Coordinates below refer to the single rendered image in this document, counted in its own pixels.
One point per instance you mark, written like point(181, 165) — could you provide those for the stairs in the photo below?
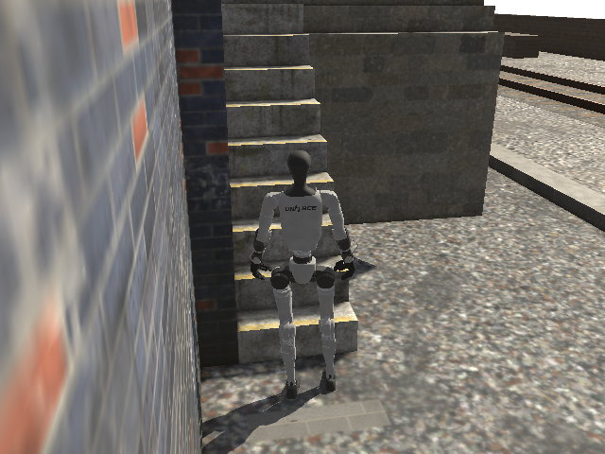
point(271, 112)

